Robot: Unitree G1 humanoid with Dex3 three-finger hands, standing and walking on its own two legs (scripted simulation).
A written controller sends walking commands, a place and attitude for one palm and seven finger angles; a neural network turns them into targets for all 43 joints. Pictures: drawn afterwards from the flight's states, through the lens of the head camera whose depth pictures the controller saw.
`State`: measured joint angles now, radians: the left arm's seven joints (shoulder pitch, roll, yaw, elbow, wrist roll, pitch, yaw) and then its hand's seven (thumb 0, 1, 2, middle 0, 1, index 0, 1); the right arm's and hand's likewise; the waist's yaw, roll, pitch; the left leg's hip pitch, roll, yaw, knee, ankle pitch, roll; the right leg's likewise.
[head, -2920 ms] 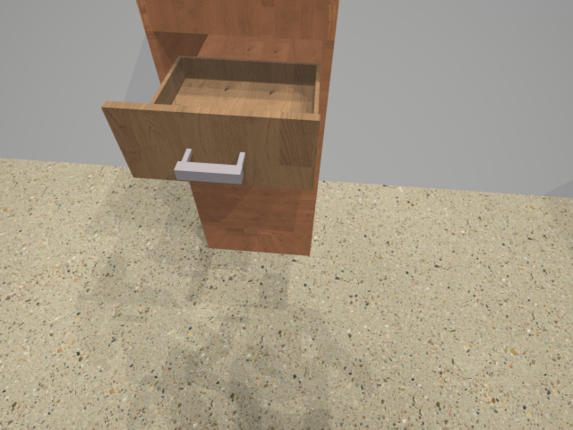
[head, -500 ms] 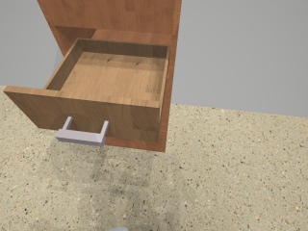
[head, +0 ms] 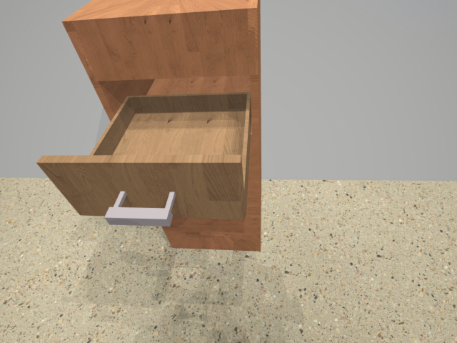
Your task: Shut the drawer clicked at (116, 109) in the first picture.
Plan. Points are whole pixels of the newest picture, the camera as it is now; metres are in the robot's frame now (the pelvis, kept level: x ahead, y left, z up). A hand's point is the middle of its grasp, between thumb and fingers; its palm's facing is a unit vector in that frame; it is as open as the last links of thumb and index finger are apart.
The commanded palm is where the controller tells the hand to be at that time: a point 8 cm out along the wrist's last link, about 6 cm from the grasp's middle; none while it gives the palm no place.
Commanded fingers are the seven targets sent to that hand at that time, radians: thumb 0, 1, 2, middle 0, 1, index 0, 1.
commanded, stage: come to a stop and stand still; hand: left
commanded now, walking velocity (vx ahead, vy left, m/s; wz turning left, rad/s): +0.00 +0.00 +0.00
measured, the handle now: (142, 206) +0.35 +0.19 +0.06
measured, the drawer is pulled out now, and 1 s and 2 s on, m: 0.30 0.30 0.30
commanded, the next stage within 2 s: look again from close up in 0.16 s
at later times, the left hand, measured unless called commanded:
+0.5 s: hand out of the picture +0.01 +0.16 -0.15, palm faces -0.02 -0.98 -0.21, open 7.4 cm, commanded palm none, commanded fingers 0.00 0.90 0.90 -0.20 -0.30 -0.20 -0.30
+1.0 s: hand (141, 330) +0.16 +0.17 -0.03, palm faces +0.24 -0.96 -0.18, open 7.0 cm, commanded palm +0.11 +0.19 -0.03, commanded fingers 0.00 0.90 0.90 -0.40 -0.52 -0.40 -0.52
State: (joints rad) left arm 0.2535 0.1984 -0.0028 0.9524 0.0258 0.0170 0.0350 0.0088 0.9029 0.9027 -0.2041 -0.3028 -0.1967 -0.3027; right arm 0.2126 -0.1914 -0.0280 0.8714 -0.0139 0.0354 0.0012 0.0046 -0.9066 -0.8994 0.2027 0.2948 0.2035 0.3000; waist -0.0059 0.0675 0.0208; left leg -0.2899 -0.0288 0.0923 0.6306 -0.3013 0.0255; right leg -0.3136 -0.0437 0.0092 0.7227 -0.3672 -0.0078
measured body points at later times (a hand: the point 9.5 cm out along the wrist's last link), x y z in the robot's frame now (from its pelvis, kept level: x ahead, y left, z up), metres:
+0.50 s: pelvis +0.01 -0.02 +0.02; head +0.02 -0.03 +0.47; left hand +0.01 +0.21 -0.13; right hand -0.03 -0.23 -0.15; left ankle +0.03 +0.11 -0.72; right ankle +0.01 -0.11 -0.72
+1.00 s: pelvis +0.02 -0.01 +0.01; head +0.01 -0.04 +0.46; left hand +0.14 +0.22 -0.02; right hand +0.12 -0.27 -0.11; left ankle +0.03 +0.11 -0.72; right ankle +0.01 -0.11 -0.72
